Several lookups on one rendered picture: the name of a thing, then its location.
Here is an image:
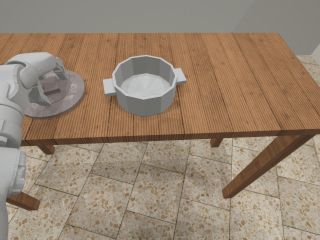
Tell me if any pot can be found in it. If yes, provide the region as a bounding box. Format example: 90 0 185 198
103 55 187 117

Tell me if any left robot hand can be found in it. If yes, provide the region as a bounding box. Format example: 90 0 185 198
7 52 68 106

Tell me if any left robot upper arm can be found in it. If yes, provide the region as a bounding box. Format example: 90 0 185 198
0 147 27 240

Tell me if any table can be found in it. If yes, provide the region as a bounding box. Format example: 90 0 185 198
0 32 320 211

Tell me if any knob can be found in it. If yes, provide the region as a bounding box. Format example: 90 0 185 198
39 76 61 96

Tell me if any lid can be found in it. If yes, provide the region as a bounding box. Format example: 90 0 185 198
24 70 86 119

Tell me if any left robot forearm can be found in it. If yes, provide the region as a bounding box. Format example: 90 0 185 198
0 59 39 149

